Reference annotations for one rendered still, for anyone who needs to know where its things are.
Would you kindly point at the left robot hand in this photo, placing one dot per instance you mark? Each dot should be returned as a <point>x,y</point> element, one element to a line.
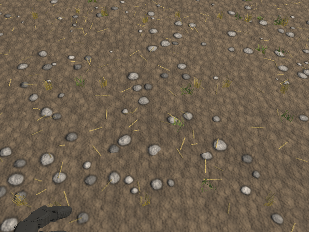
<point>41,217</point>

